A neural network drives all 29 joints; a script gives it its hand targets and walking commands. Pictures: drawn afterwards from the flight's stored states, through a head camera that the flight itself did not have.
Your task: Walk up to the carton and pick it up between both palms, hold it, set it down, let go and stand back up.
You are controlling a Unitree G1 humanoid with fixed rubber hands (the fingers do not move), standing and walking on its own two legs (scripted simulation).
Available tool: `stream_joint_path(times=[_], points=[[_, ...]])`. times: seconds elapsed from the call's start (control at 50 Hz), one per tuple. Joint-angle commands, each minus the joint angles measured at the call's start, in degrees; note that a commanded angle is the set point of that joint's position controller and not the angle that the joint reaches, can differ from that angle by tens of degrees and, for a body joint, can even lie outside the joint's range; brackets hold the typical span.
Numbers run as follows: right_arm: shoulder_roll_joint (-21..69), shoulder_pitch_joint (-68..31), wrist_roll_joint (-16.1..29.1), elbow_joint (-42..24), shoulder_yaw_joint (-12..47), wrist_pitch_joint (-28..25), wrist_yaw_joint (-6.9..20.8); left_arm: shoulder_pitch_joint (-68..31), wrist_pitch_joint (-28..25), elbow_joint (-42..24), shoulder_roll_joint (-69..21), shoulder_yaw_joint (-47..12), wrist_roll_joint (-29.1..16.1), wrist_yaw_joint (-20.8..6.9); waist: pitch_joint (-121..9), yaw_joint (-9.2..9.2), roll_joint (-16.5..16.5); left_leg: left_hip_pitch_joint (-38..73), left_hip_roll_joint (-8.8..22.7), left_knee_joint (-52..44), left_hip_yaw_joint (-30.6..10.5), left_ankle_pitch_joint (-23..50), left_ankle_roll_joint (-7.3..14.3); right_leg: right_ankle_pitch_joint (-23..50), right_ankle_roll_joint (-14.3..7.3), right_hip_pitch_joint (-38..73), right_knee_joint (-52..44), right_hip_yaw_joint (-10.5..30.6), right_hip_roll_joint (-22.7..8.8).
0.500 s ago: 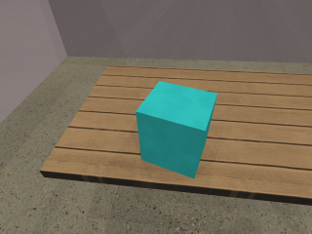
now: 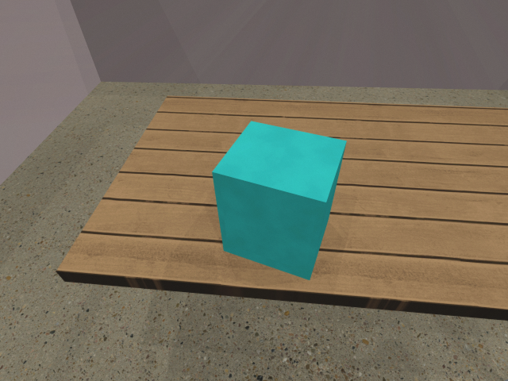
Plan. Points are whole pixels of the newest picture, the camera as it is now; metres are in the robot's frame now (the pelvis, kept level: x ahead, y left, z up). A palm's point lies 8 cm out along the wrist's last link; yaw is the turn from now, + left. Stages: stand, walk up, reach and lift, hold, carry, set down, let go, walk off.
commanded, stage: stand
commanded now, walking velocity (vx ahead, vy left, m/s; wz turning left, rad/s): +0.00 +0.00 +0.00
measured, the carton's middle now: (280, 200) +0.48 -0.04 +0.01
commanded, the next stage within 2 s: none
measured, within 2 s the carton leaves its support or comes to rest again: neither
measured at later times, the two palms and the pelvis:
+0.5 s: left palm out of the picture +0.03 +0.23 -0.13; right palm out of the picture +0.03 -0.23 -0.14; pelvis +0.02 +0.00 +0.00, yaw +0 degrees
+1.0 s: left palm out of the picture +0.04 +0.23 -0.13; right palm out of the picture +0.04 -0.23 -0.14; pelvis +0.04 +0.00 +0.01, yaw +0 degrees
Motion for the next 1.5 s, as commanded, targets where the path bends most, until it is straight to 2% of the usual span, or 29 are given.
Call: stream_joint_path(times=[0.0, 0.04, 0.06, 0.1, 0.12, 0.32, 0.34, 0.42, 0.46, 0.52, 0.56, 0.62, 0.64, 0.74, 0.84, 0.86, 0.88, 0.9, 0.98, 1.04, 1.1, 1.16, 1.22, 1.26, 1.3, 1.36, 1.48], points=[[-7.28, 2.08, 0.09, -2.83, -1.65, -1.03, -0.56, 4.28, -0.92, -2.52, 8.62, 2.01, 0.09, 0.48, 8.04, 0.54, 0.31, -8.72, 4.77, -11.13, -8.37, -17.61, 1.25, -16.57, 0.13, -0.01, -8.89, 7.25, -3.64], [-6.9, 2.55, 0.38, -2.96, -1.41, -1.24, -0.63, 3.04, -1.13, -2.79, 8.37, 1.54, -0.06, 0.57, 8.66, 0.1, -2.1, -8.96, 4.96, -10.74, -8.1, -13.2, 1.15, -13.29, 0.0, 0.69, -8.59, 7.34, -4.18], [-6.92, 3.02, 0.21, -2.81, -1.39, -1.28, -0.63, 3.28, -1.21, -2.87, 8.75, 1.71, -0.11, 0.59, 7.09, 0.33, -2.96, -7.18, 4.59, -9.94, -7.57, -12.2, 1.09, -14.14, -0.1, 0.36, -8.93, 7.55, -4.25], [-6.82, 2.98, -0.07, -2.9, -1.63, -1.24, -0.64, 2.95, -1.26, -2.8, 8.92, 1.87, -0.23, 0.63, 5.83, 0.1, -2.81, -5.38, 4.08, -8.74, -6.82, -11.09, 1.02, -15.2, -0.3, 0.1, -9.89, 7.93, -4.37], [-6.05, 3.08, 0.04, -2.35, -1.38, -1.24, -0.69, 2.34, -1.2, -2.56, 8.97, 1.97, -0.36, 0.74, 6.84, -0.04, -1.74, -5.31, 4.01, -8.63, -6.87, -10.14, 1.01, -14.57, -0.44, -0.7, -9.96, 8.22, -4.58], [-5.77, 1.71, 0.57, -1.92, -0.97, -1.69, -1.19, 1.27, -1.26, -2.24, 7.8, 1.19, -0.44, 0.82, 6.06, 0.35, -0.46, -5.24, 5.15, -9.82, -7.47, -4.81, 0.93, -5.28, -0.13, 3.7, -8.01, 6.76, -4.31], [-5.79, 1.66, 0.58, -1.8, -0.93, -1.75, -1.24, 1.19, -1.32, -2.02, 7.63, 1.13, -0.47, 0.81, 5.29, 0.37, -1.45, -4.78, 5.35, -9.74, -7.35, -4.18, 0.78, -4.87, 0.02, 4.35, -7.94, 6.35, -4.27], [-5.25, 1.57, 0.44, -1.25, -0.97, -1.65, -1.37, 0.45, -1.34, -1.37, 7.64, 0.98, -0.59, 0.96, 4.61, -0.02, -1.82, -1.85, 5.17, -8.95, -6.64, -0.81, 0.58, -3.28, -0.26, 4.22, -8.36, 6.46, -4.53], [-5.47, 1.62, 0.45, -0.89, -0.85, -1.63, -1.42, 0.08, -1.37, -1.36, 7.29, 0.75, -0.52, 1.01, 5.11, 0.09, -2.65, -2.08, 5.12, -8.93, -6.6, -0.84, 0.66, -2.99, -0.19, 4.28, -8.5, 6.18, -4.42], [-5.13, 0.6, 0.53, -0.48, -0.65, -1.57, -1.46, -0.59, -1.24, -0.76, 7.33, 0.88, -0.47, 1.11, 5.71, 0.09, -1.08, -2.09, 5.0, -9.33, -6.31, -1.63, 0.57, -3.32, -0.42, 4.28, -8.88, 6.84, -4.47], [-4.82, 0.46, 0.52, -0.27, -0.57, -1.6, -1.46, -0.67, -1.28, -0.65, 7.13, 0.55, -0.56, 1.19, 5.4, 0.05, -1.01, -1.55, 5.28, -9.03, -6.47, 0.04, 0.49, -1.64, -0.39, 4.65, -8.69, 6.79, -4.54], [-4.84, 0.58, 0.55, 0.1, -0.32, -1.41, -1.57, -0.74, -1.2, -0.02, 6.92, 0.62, -0.77, 1.15, 6.52, -0.21, -1.33, -1.98, 5.08, -9.23, -6.38, -0.51, 0.32, -3.03, -0.44, 4.39, -9.39, 6.8, -4.72], [-4.66, 0.37, 0.62, 0.21, -0.36, -1.49, -1.63, -1.26, -1.25, -0.05, 7.25, 0.67, -0.79, 1.17, 6.22, -0.15, -2.17, -1.28, 5.35, -9.39, -6.56, 0.68, 0.19, -2.02, -0.34, 4.46, -9.1, 6.57, -4.6], [-4.48, -0.2, 0.75, 0.41, -0.42, -1.58, -1.66, -0.95, -1.29, 0.87, 6.62, 0.57, -0.6, 1.29, 4.71, 0.11, -1.29, -0.95, 5.38, -9.41, -6.19, 1.82, 0.33, 0.33, -0.12, 6.0, -8.68, 5.7, -4.52], [-4.46, 0.01, 0.6, 1.35, -0.44, -1.34, -1.83, -1.33, -1.04, 1.53, 6.59, 0.47, -0.59, 1.49, 6.06, 0.32, -1.04, -1.93, 5.31, -9.88, -6.41, 0.13, 0.34, -1.49, -0.07, 6.74, -8.75, 5.87, -4.21], [-4.61, -0.28, 0.76, 1.17, -0.33, -1.28, -1.87, -1.36, -1.01, 1.46, 6.43, 0.31, -0.55, 1.44, 6.38, 0.27, -1.44, -1.01, 5.38, -9.95, -6.42, 0.46, 0.31, -0.86, 0.04, 5.94, -8.73, 5.69, -4.24], [-4.92, -0.58, 0.66, 1.08, -0.58, -1.32, -1.92, -1.32, -0.98, 1.69, 6.06, 0.39, -0.5, 1.4, 5.6, 0.17, -0.5, -0.9, 5.39, -10.15, -6.17, 0.31, 0.35, -1.03, 0.13, 6.23, -8.63, 5.66, -4.0], [-4.53, -0.43, 0.61, 1.41, -0.27, -1.34, -1.92, -1.79, -1.02, 1.57, 6.8, 0.42, -0.61, 1.42, 6.05, 0.18, -1.54, -1.04, 5.47, -10.3, -6.12, 0.55, 0.18, -0.52, 0.17, 6.13, -8.57, 5.38, -4.01], [-4.35, -0.52, 0.76, 1.67, -0.33, -1.41, -1.96, -1.81, -1.02, 2.44, 6.18, 0.17, -0.48, 1.52, 5.52, -0.07, -0.35, -0.44, 5.61, -10.37, -5.97, 2.39, 0.19, 2.08, 0.16, 6.76, -8.18, 5.47, -4.19], [-4.57, -0.41, 0.88, 1.95, -0.3, -1.45, -2.05, -1.97, -1.07, 2.56, 6.63, 0.03, -0.62, 1.61, 4.82, -0.14, -1.96, 0.4, 5.78, -10.26, -6.11, 3.11, 0.38, 2.52, 0.17, 7.37, -8.16, 5.32, -4.29], [-4.53, -0.82, 0.69, 2.35, -0.16, -1.32, -2.13, -1.63, -0.89, 3.32, 5.62, -0.02, -0.72, 1.64, 6.26, 0.04, -0.81, -0.19, 5.63, -10.46, -6.01, 2.12, 0.2, 2.15, 0.3, 7.11, -8.56, 5.72, -4.35], [-4.09, -0.79, 0.69, 2.52, 0.17, -1.37, -2.18, -2.19, -1.03, 3.27, 6.25, 0.03, -0.67, 1.67, 5.3, 0.05, -1.54, 0.38, 5.63, -10.33, -5.88, 4.07, 0.0, 3.22, 0.28, 7.65, -8.37, 5.36, -4.43], [-3.99, -1.01, 0.85, 2.75, 0.03, -1.38, -2.17, -1.99, -0.92, 3.67, 5.82, -0.1, -0.46, 1.79, 5.08, 0.26, -0.12, 0.71, 5.73, -10.69, -5.85, 3.24, 0.34, 3.04, 0.16, 7.9, -8.24, 5.31, -4.3], [-3.56, -0.96, 0.63, 2.98, 0.21, -1.25, -2.17, -2.53, -0.9, 3.53, 5.84, -0.21, -0.59, 1.79, 5.18, 0.18, -1.26, 0.33, 5.54, -10.47, -5.46, 2.85, 0.22, 2.18, 0.29, 7.78, -8.76, 5.48, -4.23], [-4.19, -0.97, 0.69, 2.89, -0.11, -1.27, -2.22, -2.49, -0.97, 3.94, 5.6, -0.24, -0.72, 1.78, 5.26, -0.14, -1.01, 0.92, 5.48, -10.34, -5.41, 3.52, -0.07, 2.64, 0.39, 6.97, -8.67, 5.57, -4.32], [-3.71, -1.07, 0.74, 3.64, 0.21, -1.29, -2.41, -2.49, -1.09, 4.52, 5.8, -0.42, -0.79, 1.93, 5.01, -0.27, -2.04, 2.12, 6.19, -10.12, -5.58, 7.29, 0.11, 6.63, 0.2, 7.57, -8.17, 5.41, -4.46], [-3.3, -1.12, 0.95, 4.07, 0.28, -1.31, -2.45, -2.74, -0.91, 4.9, 5.56, -0.53, -0.84, 2.05, 4.3, 0.05, -1.57, 3.14, 5.92, -10.47, -5.47, 7.76, 0.04, 7.25, 0.14, 8.23, -7.87, 5.44, -4.65]])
